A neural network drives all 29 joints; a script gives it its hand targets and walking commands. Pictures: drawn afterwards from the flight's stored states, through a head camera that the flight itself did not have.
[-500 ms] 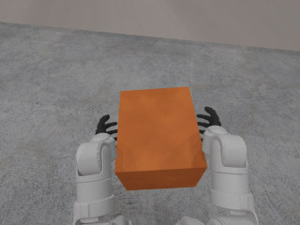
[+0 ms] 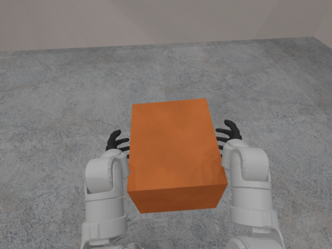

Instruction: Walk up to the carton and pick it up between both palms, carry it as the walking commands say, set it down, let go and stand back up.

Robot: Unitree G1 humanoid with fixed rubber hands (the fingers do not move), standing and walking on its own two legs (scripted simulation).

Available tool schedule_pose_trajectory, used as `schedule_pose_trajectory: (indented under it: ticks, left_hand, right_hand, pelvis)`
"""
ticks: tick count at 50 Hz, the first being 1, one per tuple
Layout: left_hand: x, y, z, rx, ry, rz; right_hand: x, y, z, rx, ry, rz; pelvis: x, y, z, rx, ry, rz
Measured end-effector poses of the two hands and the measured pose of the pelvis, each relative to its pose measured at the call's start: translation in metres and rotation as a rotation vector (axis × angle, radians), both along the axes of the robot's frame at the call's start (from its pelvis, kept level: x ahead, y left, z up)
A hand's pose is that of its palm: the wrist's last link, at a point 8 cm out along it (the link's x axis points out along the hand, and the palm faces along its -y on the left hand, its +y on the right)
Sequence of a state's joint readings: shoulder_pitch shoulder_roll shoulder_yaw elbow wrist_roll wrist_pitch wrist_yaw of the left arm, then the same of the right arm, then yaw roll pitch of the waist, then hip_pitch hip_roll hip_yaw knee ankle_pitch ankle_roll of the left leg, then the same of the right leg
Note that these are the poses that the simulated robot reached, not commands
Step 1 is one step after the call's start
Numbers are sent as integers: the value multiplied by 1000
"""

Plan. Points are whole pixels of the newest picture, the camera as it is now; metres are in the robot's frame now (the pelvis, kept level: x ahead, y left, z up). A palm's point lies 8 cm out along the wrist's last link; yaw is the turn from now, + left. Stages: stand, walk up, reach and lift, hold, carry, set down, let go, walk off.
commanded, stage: carry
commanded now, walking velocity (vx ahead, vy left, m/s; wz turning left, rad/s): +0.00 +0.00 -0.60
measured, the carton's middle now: (173, 155) +0.34 +0.01 +0.02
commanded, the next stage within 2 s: none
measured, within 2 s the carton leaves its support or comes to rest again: neither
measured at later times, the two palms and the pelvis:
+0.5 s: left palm (142, 202) +0.20 +0.08 +0.07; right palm (291, 246) +0.12 -0.18 +0.08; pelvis -0.12 +0.04 -0.01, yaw -17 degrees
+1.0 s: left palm out of the picture +0.11 +0.05 +0.08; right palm out of the picture -0.04 -0.19 +0.09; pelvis -0.22 +0.10 +0.00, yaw -35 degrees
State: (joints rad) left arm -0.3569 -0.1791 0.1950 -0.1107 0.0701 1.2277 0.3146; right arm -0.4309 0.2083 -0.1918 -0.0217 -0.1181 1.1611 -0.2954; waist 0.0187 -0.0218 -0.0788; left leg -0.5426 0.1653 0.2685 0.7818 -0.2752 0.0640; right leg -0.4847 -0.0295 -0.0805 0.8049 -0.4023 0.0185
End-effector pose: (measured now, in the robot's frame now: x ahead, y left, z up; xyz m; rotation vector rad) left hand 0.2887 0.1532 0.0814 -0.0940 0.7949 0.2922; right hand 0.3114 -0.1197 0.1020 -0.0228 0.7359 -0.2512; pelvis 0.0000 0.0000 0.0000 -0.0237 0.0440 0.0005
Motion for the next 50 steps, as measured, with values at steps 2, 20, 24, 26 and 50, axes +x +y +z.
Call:
schedule_pose_trajectory:
  ticks: [2,20,24,26,50]
  left_hand:
    - [-7,-10,-1,22,0,-29]
    - [-68,-54,-9,16,15,-296]
    - [-88,-70,-8,38,5,-345]
    - [-98,-76,-9,49,27,-377]
    - [-183,-107,-6,39,21,-645]
  right_hand:
    - [-13,-10,-6,18,-1,-24]
    - [-148,-49,-12,8,15,-290]
    - [-179,-62,-17,25,6,-333]
    - [-197,-66,-20,33,29,-366]
    - [-352,-66,-15,40,18,-660]
  pelvis:
    - [-10,-1,-2,-19,-12,-24]
    - [-98,34,-6,19,-17,-270]
    - [-119,35,-8,0,-30,-296]
    - [-127,38,-6,11,-28,-307]
    - [-217,102,-3,-7,1,-603]
